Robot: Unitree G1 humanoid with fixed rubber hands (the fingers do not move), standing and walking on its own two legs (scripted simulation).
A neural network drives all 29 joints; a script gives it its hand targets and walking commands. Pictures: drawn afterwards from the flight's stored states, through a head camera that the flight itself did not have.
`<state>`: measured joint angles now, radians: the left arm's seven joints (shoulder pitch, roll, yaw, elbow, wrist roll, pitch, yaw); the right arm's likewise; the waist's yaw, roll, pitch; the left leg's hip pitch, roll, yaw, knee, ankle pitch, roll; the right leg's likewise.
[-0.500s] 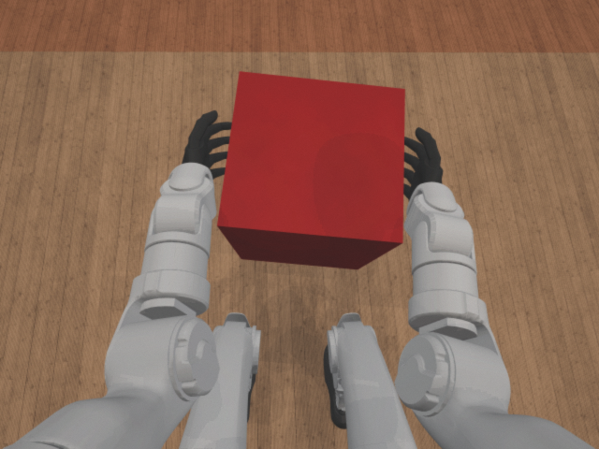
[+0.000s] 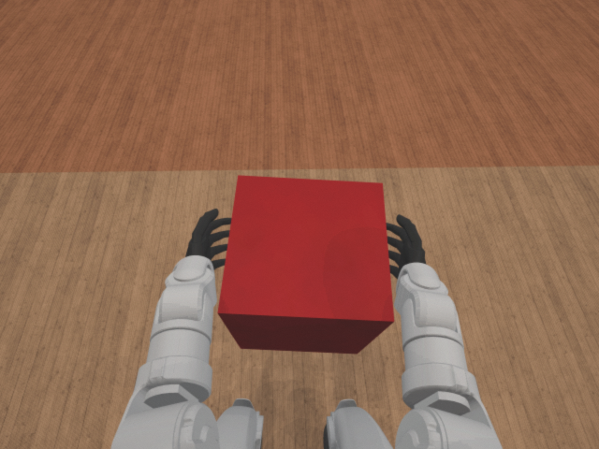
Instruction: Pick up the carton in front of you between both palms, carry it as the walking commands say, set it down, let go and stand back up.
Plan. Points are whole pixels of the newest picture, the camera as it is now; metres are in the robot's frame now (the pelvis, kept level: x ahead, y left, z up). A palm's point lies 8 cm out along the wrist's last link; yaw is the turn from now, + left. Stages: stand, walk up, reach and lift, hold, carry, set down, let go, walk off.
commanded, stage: reach and lift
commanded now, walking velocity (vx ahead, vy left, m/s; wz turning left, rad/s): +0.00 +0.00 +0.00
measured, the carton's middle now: (304, 274) +0.37 -0.01 -0.09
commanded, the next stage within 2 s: hold in 1.36 s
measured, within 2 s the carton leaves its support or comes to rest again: neither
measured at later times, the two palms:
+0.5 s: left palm (174, 261) +0.31 +0.15 +0.08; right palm (435, 262) +0.32 -0.15 +0.08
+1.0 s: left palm (173, 251) +0.32 +0.15 +0.09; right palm (437, 253) +0.32 -0.15 +0.09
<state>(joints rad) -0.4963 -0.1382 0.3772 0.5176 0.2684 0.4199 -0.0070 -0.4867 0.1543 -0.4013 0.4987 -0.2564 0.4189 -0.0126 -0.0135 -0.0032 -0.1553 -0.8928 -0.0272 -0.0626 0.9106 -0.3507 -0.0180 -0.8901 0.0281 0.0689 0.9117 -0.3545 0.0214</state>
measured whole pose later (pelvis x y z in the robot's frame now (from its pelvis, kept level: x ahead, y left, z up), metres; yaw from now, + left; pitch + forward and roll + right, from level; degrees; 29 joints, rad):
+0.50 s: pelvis +0.02 +0.00 +0.06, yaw +0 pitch -3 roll +0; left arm -0.31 -0.17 0.30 0.40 0.31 0.61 -0.03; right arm -0.32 0.17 -0.32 0.41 -0.31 0.61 0.02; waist 0.00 -0.01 -0.01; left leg -0.19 -0.01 -0.07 0.47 -0.22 -0.01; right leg -0.19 0.01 0.07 0.47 -0.22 0.01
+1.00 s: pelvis +0.03 +0.00 +0.06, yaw +0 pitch -5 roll +0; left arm -0.29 -0.16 0.26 0.31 0.30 0.65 -0.03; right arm -0.30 0.16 -0.27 0.32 -0.30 0.64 0.02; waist 0.00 0.00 0.04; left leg -0.12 -0.01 -0.07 0.40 -0.20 -0.01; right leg -0.11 0.01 0.07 0.40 -0.20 0.01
